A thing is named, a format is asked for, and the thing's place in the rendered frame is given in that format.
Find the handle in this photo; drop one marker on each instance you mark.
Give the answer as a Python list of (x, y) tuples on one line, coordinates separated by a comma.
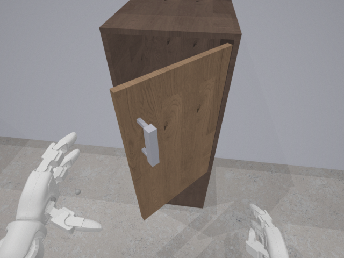
[(151, 150)]

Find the robot left forearm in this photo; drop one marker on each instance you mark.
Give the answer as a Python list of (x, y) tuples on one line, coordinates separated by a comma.
[(23, 239)]

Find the right robot hand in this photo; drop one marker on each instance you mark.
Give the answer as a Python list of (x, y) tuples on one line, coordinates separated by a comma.
[(271, 243)]

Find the cupboard door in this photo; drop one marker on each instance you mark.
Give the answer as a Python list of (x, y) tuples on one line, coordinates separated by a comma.
[(182, 101)]

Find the left robot hand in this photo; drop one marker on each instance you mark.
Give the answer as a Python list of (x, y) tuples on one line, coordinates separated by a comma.
[(42, 185)]

